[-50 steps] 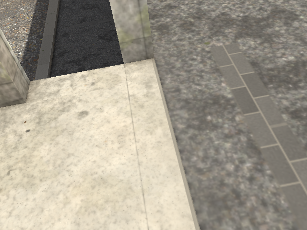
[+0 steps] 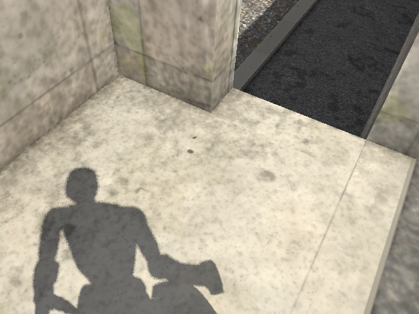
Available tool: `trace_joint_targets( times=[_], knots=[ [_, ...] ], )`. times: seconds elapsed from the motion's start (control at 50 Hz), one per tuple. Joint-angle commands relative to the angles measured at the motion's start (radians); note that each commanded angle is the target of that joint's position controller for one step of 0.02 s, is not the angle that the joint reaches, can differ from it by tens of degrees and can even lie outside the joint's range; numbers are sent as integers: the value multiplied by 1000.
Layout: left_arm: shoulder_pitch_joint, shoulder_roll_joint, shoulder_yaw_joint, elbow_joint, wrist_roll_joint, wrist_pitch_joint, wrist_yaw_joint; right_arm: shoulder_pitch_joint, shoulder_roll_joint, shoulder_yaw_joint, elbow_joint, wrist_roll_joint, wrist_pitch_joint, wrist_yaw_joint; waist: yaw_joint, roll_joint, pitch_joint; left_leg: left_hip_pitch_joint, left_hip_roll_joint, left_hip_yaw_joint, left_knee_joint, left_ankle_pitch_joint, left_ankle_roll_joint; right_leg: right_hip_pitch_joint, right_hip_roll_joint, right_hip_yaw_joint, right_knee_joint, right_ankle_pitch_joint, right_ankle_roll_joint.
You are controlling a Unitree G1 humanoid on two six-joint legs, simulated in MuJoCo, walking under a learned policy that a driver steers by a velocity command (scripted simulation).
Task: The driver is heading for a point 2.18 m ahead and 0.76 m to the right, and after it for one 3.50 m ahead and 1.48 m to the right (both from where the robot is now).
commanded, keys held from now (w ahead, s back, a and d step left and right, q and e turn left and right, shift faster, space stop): w+e+shift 0.76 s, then w+q+shift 0.16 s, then q+shift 0.08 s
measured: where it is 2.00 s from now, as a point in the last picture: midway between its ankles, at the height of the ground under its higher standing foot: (298, 194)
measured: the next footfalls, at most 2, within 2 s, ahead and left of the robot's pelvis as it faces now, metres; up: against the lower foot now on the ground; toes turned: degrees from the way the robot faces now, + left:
right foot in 0.30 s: +0.41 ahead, -0.06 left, +0.00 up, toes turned -19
left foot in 0.72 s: +0.85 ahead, -0.06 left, +0.00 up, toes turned -42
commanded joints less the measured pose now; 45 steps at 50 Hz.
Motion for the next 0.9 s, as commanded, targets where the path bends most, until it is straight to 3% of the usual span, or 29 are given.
trace_joint_targets(
  times=[0.02,0.06,0.12,0.18,0.22,0.26,0.28,0.3,0.32,0.34,0.36,0.38,0.4,0.42,0.46,0.5,0.56,0.6,0.64,0.68,0.7,0.72,0.74,0.76,0.78,0.8,0.82,0.88,0.9],
  knots=[
    [-72,46,12,-73,2,15,-34,19,-92,-27,-25,14,-43,-13,-13,171,76,138,250,-237,-413,-1,49,-301,-43,22,64,140,22],
    [-147,26,4,-87,-3,26,-41,56,-81,-29,16,11,-61,-10,-8,99,146,145,228,-102,-441,179,33,-353,-37,11,9,215,11],
    [-257,23,-9,-118,-3,28,-51,98,-62,-26,69,8,-71,-19,-4,91,179,169,178,68,-464,419,18,-329,-20,-90,-152,305,-21],
    [-341,12,-31,-155,-3,24,-64,114,-100,-31,102,14,-63,-40,2,62,186,207,156,180,-459,776,-11,-165,22,-218,-408,326,-74],
    [-319,30,-34,-160,-14,28,-54,141,-170,-43,117,12,-53,-57,28,102,115,308,178,196,-330,1296,-22,-12,104,-290,-480,293,-115],
    [-73,100,-10,-97,-20,35,-36,85,-243,-65,102,-4,-19,-76,163,169,-26,355,215,175,-14,1576,-21,234,164,-280,-486,170,-151],
    [131,157,17,-37,-16,35,-22,29,-263,-73,81,-12,-2,-75,256,167,-109,279,226,144,252,1532,2,446,172,-226,-517,89,-185],
    [260,204,50,5,-17,32,3,-11,-256,-77,72,-10,7,-57,309,90,-142,108,155,142,636,1154,21,658,166,-144,-616,21,-220],
    [141,243,66,7,-35,43,22,-75,-81,-32,42,-19,-10,-28,199,-170,-2,-274,-52,90,1026,29,12,697,62,71,-608,-10,-248],
    [41,336,77,-48,0,53,18,-3,-51,-15,-92,10,-38,-20,57,-253,-145,-634,-125,-117,1236,-118,-31,902,-120,633,-795,-72,-463],
    [45,296,79,-76,-4,49,23,-46,-112,-10,-102,-11,-68,-21,95,-42,-166,-676,-54,-239,1153,-46,-14,880,-187,784,-988,-264,-443],
    [36,223,63,-56,-1,42,33,-67,-143,-12,-95,-7,-81,-19,48,82,-31,-645,-6,-244,1025,20,-11,706,-175,745,-1053,-314,-386],
    [2,184,52,-48,1,28,37,-91,-139,-9,-95,-18,-76,-22,-3,152,40,-581,36,-240,920,35,-21,549,-136,659,-1059,-250,-342],
    [-31,180,46,-57,-1,9,45,-84,-131,-2,-89,-39,-55,-25,-37,157,70,-522,59,-243,863,28,-38,435,-88,570,-1052,-169,-323],
    [-55,158,30,-62,-9,-19,45,-80,-114,8,-91,-50,-6,-21,-78,145,109,-435,100,-218,729,25,-75,235,-12,446,-1073,-112,-308],
    [-51,176,36,-71,-13,-38,40,-193,-101,21,-142,-39,7,-11,-54,123,139,-369,114,-169,518,129,-98,115,47,355,-1108,-30,-293],
    [-13,189,49,-72,-18,-41,31,-346,-64,41,-192,-3,4,3,28,53,137,-253,70,-131,192,386,-94,126,105,301,-1093,112,-224],
    [18,205,57,-68,-24,-41,24,-371,-79,38,-200,10,0,3,64,13,93,-209,30,-124,86,470,-74,234,84,320,-1047,262,-194],
    [26,215,63,-69,-21,-38,29,-368,-109,27,-204,10,-8,-3,67,-10,63,-169,4,-144,-6,440,-59,349,60,349,-972,372,-165],
    [4,249,70,-77,-12,-38,33,-233,-177,-3,-166,11,-17,-19,-1,-12,-36,-1,-49,-152,-37,288,-39,430,57,365,-786,595,-124],
    [-38,278,75,-81,-9,-41,27,-59,-215,-24,-128,11,-24,-32,-113,10,-132,194,-49,-138,-44,220,-25,398,90,329,-579,646,-100],
    [-86,226,60,-101,-8,-53,24,169,-277,-53,-85,-4,-30,-53,-223,44,-241,454,67,-232,-3,39,1,241,131,279,-288,508,-82],
    [-83,55,16,-154,-30,-63,28,280,-357,-75,-67,-48,-32,-64,-212,305,-334,683,359,-657,-134,-402,50,-66,236,163,30,-194,-65],
    [-17,62,-7,-193,-47,-53,29,136,-364,-85,-82,-41,-24,-50,-96,470,-353,628,454,-1080,-327,-553,113,-228,192,97,173,-214,-66],
    [-72,123,-2,-152,-11,-34,32,20,-238,-66,-104,-28,-15,-39,-94,257,-190,472,382,-935,-322,-561,119,-252,114,73,185,-90,-66],
    [-109,126,-3,-150,15,-29,16,5,-171,-52,-85,-19,-12,-30,-85,133,-103,343,317,-745,-300,-379,117,-220,83,54,128,-23,-55],
    [-146,111,-8,-158,26,-26,2,21,-146,-47,-54,-23,-15,-24,-76,90,-59,253,262,-625,-301,-222,106,-182,67,62,73,-11,-47],
    [-198,50,-36,-208,41,-13,-16,113,-102,-32,44,0,-40,-16,-38,139,33,140,189,-498,-327,-35,137,-193,66,109,-40,-51,-21],
    [-231,46,-41,-225,48,-11,-16,107,-101,-30,59,11,-52,-11,-18,135,75,138,203,-487,-327,244,159,-237,66,81,-86,-59,0]
  ],
)
Velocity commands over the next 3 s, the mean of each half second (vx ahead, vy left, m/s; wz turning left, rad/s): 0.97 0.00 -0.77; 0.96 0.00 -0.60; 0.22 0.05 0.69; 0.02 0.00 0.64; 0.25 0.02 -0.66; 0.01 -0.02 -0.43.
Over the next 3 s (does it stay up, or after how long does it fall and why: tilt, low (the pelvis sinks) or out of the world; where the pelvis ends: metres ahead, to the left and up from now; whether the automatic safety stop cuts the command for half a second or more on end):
stays up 1.02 -0.35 -0.01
